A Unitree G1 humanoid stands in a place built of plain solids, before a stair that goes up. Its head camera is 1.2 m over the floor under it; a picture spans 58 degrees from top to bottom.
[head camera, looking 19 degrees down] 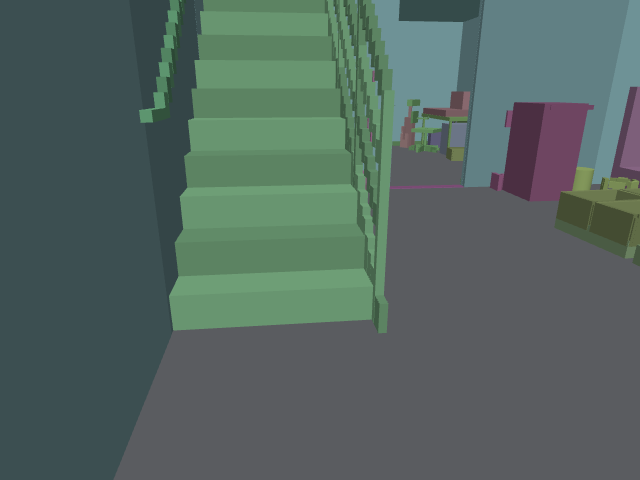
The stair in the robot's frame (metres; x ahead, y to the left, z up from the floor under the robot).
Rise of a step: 0.20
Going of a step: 0.25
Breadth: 1.17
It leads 6 degrees to the left of straight ahead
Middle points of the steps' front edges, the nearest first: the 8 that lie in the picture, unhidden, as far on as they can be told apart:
2.07 0.24 0.20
2.32 0.27 0.41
2.57 0.30 0.61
2.82 0.33 0.81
3.07 0.35 1.01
3.32 0.38 1.22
3.57 0.41 1.42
3.82 0.44 1.62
